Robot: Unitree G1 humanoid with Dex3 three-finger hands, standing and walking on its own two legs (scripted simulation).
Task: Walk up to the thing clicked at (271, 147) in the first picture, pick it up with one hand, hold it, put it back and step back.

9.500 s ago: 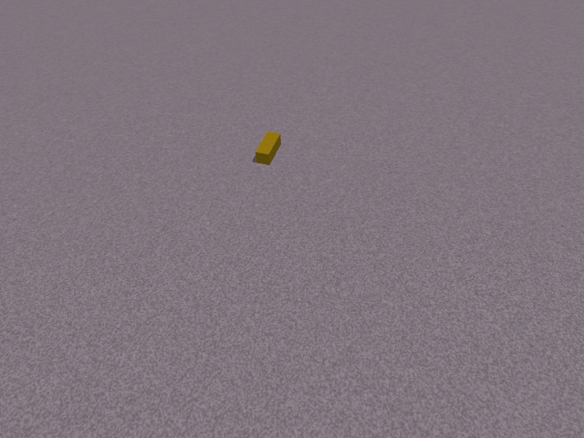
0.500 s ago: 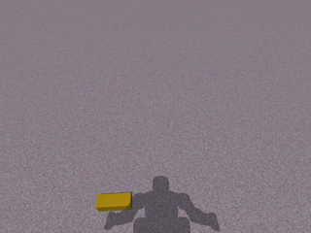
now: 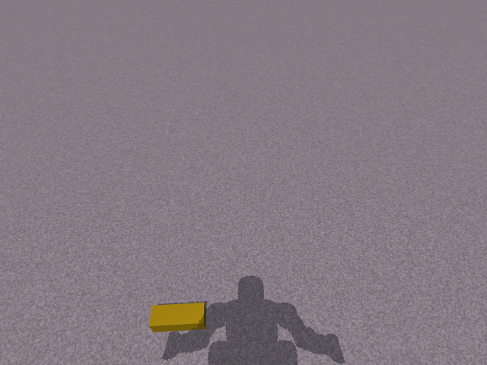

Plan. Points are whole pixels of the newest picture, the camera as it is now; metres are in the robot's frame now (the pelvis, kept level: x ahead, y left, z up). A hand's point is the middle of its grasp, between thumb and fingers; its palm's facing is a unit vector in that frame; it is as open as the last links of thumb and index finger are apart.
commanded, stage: stand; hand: left
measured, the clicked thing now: (179, 317) +0.45 +0.29 -0.75
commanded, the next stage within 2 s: walk up in 0.10 s
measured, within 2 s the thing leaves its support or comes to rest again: neither
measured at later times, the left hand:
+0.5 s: hand out of the picture +0.09 +0.30 -0.16, palm faces -0.03 -0.91 -0.41, open 7.4 cm
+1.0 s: hand out of the picture +0.11 +0.31 -0.16, palm faces -0.03 -0.91 -0.41, open 7.4 cm
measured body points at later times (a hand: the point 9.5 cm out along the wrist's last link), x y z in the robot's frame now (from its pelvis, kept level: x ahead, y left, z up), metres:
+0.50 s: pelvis +0.02 +0.03 -0.01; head +0.04 +0.03 +0.44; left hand +0.09 +0.35 -0.13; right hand +0.09 -0.28 -0.14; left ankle -0.01 +0.14 -0.75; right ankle +0.00 -0.13 -0.75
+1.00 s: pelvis +0.03 +0.04 -0.01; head +0.06 +0.04 +0.44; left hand +0.11 +0.36 -0.13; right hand +0.11 -0.27 -0.14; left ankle +0.00 +0.15 -0.75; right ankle +0.01 -0.11 -0.73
